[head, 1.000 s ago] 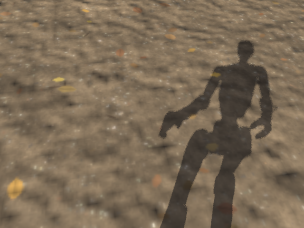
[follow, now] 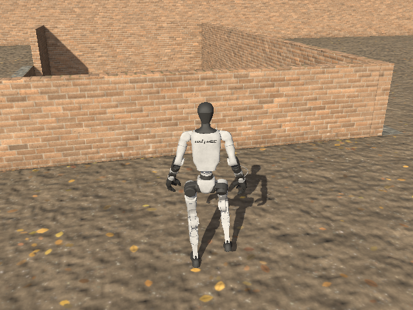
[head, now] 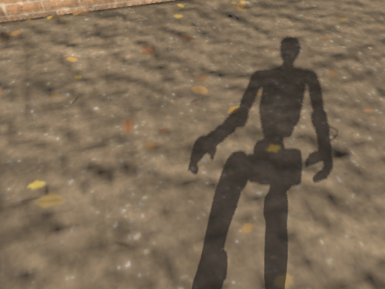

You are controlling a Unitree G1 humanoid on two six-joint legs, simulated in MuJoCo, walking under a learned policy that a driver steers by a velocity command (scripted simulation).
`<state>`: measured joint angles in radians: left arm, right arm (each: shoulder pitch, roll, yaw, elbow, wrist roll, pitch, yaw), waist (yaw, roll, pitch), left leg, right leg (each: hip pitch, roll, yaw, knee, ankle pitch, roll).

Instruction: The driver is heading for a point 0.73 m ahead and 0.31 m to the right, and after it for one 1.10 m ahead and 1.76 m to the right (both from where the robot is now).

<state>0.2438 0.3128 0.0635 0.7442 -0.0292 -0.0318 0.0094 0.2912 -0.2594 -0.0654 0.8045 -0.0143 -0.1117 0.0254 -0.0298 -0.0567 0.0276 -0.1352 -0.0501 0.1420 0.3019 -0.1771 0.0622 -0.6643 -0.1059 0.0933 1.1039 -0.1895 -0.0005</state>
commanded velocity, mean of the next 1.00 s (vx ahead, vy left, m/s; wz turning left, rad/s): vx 0.50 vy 0.00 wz -0.56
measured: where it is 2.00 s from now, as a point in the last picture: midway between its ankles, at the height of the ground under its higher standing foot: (261, 225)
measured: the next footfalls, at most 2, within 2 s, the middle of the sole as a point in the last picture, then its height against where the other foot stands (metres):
right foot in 0.30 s outside the picture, level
left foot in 0.80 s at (205, 246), level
